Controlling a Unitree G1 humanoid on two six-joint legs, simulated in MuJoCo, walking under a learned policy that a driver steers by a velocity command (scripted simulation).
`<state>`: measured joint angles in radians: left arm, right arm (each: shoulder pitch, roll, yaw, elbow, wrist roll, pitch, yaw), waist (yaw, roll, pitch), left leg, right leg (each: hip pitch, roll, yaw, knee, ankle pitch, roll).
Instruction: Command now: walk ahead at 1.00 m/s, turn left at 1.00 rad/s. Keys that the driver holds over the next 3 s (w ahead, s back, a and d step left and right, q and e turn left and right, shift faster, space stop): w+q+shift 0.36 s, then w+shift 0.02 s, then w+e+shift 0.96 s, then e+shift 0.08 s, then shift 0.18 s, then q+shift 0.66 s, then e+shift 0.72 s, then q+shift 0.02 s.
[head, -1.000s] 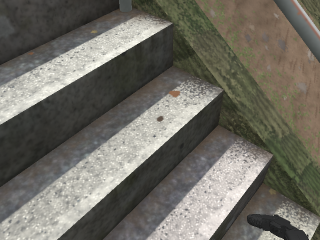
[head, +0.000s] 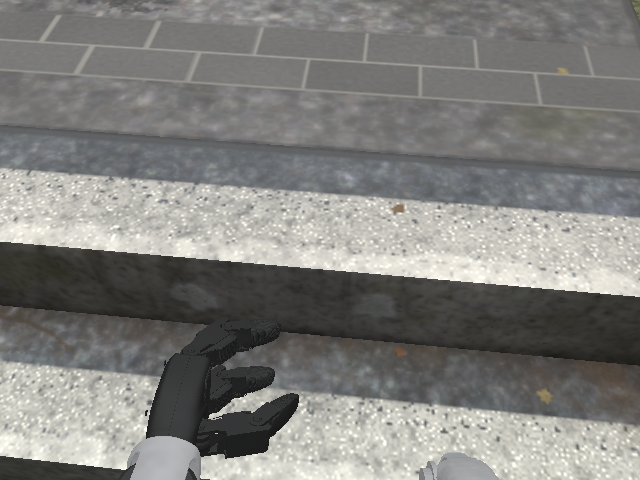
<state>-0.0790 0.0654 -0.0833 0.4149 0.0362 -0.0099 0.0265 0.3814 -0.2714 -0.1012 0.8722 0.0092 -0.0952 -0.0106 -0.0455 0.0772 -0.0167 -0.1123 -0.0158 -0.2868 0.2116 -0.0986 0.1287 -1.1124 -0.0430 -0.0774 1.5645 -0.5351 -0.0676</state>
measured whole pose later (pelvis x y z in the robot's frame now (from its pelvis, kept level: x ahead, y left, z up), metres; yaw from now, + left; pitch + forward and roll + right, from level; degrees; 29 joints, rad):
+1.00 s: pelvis +0.64 +0.14 +0.38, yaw +10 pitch +3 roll -4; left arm -0.25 0.03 -0.06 0.44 -0.03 0.03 -0.01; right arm 0.52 -0.16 -0.01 1.03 0.02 -0.10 -0.02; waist 0.00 0.06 -0.05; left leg 0.16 0.16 0.34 0.09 -0.04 0.02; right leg -1.22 0.04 -0.15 1.68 -0.34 -0.22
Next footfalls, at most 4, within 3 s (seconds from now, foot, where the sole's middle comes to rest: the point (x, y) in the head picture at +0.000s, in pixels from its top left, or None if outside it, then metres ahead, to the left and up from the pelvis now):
0.02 right None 0.15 -0.15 -0.62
0.58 left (172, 404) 0.49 0.25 -0.43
1.06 right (251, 158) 0.83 0.11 -0.24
1.44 left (182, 24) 1.24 0.27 -0.24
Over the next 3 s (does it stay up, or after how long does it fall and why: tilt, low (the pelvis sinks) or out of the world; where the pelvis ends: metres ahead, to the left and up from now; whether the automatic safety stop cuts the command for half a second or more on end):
stays up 1.33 0.09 0.54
